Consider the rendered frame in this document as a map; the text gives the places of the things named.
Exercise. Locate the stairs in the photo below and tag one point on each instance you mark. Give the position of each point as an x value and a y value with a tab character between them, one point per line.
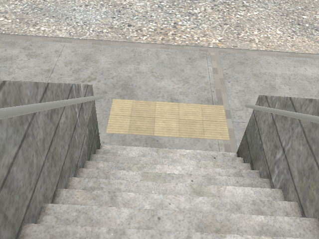
135	192

